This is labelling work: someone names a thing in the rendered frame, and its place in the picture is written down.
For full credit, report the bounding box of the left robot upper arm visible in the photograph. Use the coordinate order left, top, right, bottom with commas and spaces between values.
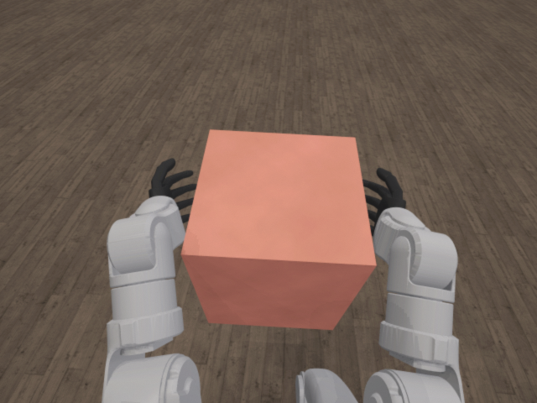
103, 353, 201, 403

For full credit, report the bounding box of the right robot hand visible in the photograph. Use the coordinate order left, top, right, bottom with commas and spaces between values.
362, 168, 406, 236

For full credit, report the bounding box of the right robot forearm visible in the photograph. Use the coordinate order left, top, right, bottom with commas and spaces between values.
373, 207, 465, 403

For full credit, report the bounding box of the robot right thigh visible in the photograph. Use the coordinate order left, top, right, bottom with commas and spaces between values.
295, 369, 358, 403

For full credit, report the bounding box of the left robot hand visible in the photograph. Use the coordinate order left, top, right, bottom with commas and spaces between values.
149, 158, 197, 223

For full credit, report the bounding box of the left robot forearm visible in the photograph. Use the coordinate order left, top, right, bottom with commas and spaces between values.
102, 196, 185, 403

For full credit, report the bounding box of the carton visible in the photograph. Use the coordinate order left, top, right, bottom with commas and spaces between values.
181, 129, 377, 330

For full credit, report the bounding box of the right robot upper arm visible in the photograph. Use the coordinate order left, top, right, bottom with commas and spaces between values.
363, 369, 461, 403

